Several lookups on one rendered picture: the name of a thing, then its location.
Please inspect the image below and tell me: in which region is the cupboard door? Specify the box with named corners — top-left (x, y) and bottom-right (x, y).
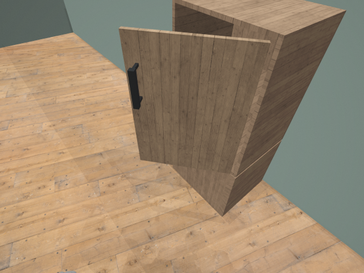
top-left (119, 26), bottom-right (271, 174)

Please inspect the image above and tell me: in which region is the handle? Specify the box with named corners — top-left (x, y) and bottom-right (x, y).
top-left (127, 63), bottom-right (143, 109)

